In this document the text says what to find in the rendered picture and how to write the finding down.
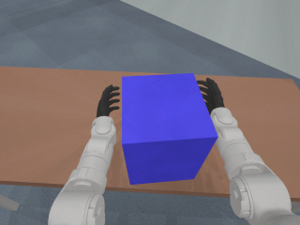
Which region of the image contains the right robot upper arm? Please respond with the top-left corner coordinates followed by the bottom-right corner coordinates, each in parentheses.
top-left (230, 172), bottom-right (300, 225)

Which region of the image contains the right robot hand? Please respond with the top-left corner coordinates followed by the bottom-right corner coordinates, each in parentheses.
top-left (197, 78), bottom-right (225, 115)

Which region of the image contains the table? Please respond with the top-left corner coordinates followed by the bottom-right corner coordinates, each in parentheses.
top-left (0, 66), bottom-right (300, 225)

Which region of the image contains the robot left forearm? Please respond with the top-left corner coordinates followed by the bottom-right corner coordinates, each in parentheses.
top-left (48, 116), bottom-right (116, 225)

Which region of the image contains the left robot hand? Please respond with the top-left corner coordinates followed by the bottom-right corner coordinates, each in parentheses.
top-left (97, 84), bottom-right (120, 118)

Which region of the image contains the left robot upper arm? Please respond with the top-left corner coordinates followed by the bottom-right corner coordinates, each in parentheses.
top-left (49, 190), bottom-right (105, 225)

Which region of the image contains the carton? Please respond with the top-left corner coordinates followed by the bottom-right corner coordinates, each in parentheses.
top-left (122, 73), bottom-right (218, 185)

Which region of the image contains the robot right forearm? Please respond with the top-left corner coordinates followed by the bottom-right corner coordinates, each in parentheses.
top-left (210, 107), bottom-right (292, 210)

